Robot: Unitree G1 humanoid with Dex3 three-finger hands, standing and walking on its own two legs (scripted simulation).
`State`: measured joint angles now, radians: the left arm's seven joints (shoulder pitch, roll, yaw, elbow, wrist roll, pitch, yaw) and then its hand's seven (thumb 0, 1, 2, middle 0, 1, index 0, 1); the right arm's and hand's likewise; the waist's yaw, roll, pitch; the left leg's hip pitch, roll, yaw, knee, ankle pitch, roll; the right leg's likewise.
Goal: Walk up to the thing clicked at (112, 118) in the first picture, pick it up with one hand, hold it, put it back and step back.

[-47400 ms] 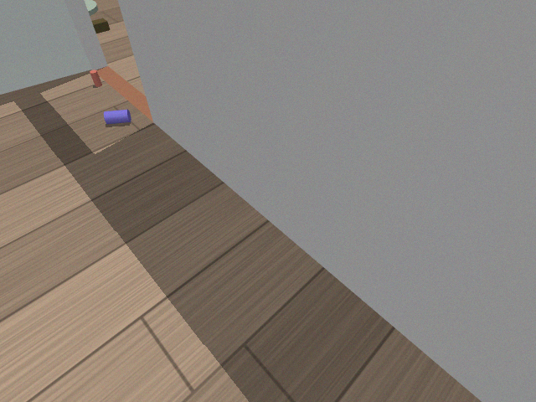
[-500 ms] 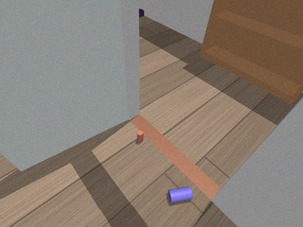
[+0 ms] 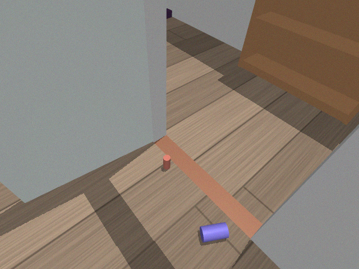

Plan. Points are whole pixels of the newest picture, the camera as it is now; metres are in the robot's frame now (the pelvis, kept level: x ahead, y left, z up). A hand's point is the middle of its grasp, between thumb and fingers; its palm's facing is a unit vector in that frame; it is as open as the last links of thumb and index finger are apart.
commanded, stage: stand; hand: right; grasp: from above
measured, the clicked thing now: (214, 232) +0.42 -0.23 -0.74
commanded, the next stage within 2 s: step back in 0.72 s
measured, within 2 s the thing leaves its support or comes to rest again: neither
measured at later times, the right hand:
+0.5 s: hand out of the picture +0.07 -0.25 -0.15, palm faces +0.01 +0.94 -0.34, open 7.4 cm
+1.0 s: hand out of the picture +0.09 -0.30 -0.18, palm faces -0.02 +0.93 -0.37, open 7.4 cm
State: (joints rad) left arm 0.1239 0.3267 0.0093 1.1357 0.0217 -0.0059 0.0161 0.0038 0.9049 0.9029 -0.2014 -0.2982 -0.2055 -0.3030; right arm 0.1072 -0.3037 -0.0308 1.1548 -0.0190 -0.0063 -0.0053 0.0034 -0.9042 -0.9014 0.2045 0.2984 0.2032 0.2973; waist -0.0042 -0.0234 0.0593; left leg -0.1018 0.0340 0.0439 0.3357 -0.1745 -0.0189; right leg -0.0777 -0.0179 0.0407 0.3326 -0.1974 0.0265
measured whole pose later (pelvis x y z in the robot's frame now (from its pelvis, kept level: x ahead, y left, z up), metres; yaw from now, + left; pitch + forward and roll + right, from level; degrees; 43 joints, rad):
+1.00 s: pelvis -0.05 -0.04 -0.02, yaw -1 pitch -1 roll +1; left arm 0.15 0.41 0.06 0.99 0.01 0.03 -0.01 0.00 0.91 0.90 -0.20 -0.30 -0.20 -0.30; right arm 0.03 -0.38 -0.07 0.95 -0.02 0.04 -0.01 0.00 -0.90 -0.90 0.21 0.30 0.21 0.30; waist 0.03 0.02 0.16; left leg -0.36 0.09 0.03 0.61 -0.24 -0.04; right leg -0.27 0.02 0.03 0.63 -0.33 -0.02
